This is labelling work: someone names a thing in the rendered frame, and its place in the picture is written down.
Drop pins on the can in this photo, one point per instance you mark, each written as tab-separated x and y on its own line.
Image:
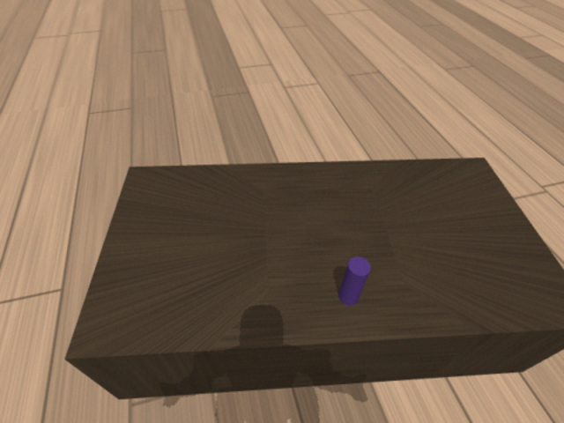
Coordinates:
354	280

